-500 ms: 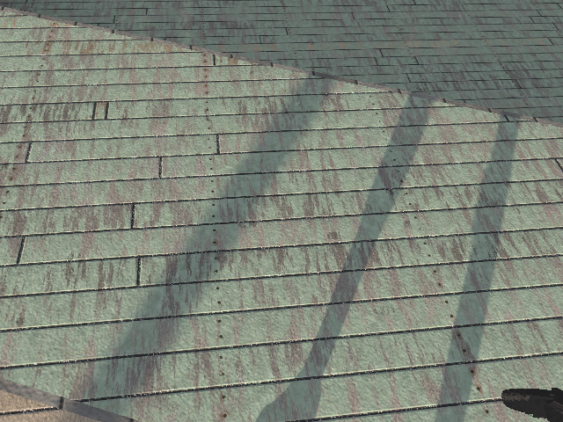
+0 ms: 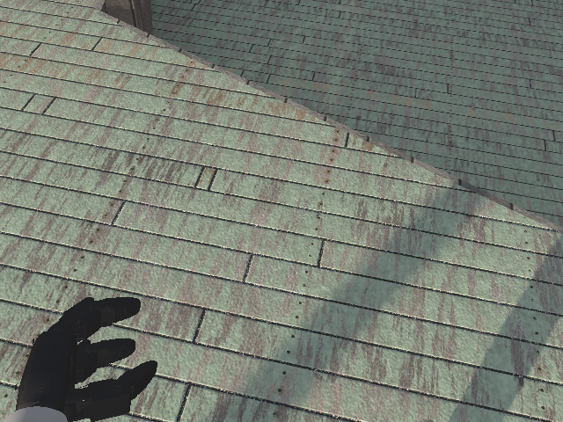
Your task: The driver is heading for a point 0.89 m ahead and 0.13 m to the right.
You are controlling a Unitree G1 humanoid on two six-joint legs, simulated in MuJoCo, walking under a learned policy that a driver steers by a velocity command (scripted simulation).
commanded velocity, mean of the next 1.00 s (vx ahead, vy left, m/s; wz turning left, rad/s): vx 0.99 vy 0.00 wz -0.13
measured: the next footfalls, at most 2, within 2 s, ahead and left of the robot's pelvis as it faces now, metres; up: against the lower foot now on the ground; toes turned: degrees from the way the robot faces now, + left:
left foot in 0.48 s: +0.57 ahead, +0.21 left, +0.00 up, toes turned +12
right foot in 0.94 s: +1.01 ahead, +0.00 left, +0.00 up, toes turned -15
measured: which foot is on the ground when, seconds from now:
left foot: down 0.00-0.00, up 0.02-0.46, down 0.48-0.94, up 0.96-1.00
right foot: down 0.00-0.50, up 0.52-0.92, down 0.94-1.00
